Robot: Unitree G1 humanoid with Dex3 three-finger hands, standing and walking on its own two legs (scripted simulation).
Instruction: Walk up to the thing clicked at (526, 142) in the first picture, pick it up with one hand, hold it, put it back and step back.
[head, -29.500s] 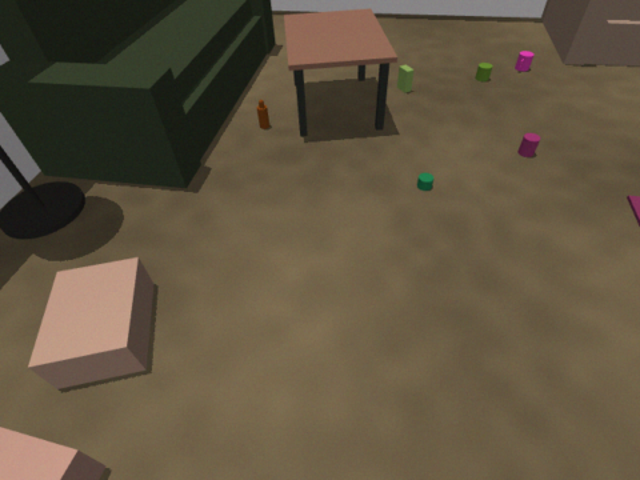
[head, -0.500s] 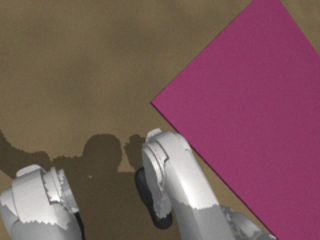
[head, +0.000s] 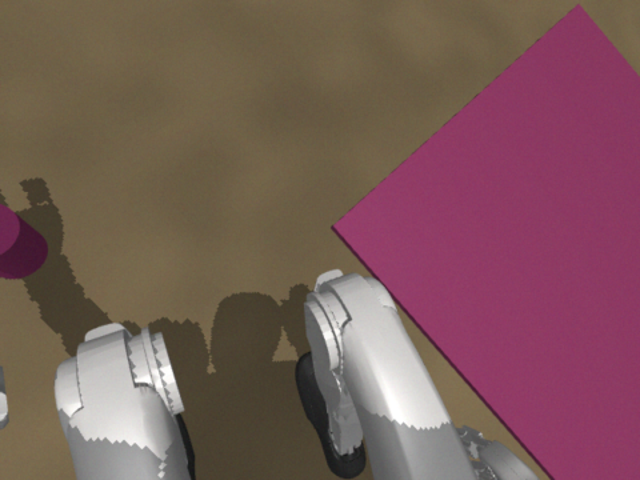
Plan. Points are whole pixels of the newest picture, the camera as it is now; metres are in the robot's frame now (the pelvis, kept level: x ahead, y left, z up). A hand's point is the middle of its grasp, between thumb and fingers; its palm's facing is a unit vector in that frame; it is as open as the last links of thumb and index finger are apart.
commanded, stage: withdraw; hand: left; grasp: from above
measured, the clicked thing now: (1, 242) +0.45 +0.34 -0.26
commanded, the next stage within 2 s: home in 0.62 s
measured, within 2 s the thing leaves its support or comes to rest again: neither
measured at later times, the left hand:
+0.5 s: hand out of the picture +0.41 +0.34 -0.09, palm faces -0.47 -0.09 -0.88, open 14.1 cm
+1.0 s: hand out of the picture +0.43 +0.35 -0.06, palm faces -0.34 -0.20 -0.92, open 12.8 cm
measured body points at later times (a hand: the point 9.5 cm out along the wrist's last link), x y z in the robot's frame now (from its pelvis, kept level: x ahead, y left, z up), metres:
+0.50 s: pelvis -0.02 -0.01 +0.05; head +0.19 +0.09 +0.44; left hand +0.43 +0.34 -0.04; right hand +0.09 -0.28 -0.04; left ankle +0.07 +0.13 -0.28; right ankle +0.10 -0.12 -0.28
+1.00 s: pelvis +0.00 +0.00 +0.06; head +0.21 +0.07 +0.45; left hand +0.44 +0.35 +0.00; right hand +0.07 -0.25 -0.06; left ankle +0.06 +0.13 -0.28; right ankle +0.10 -0.12 -0.28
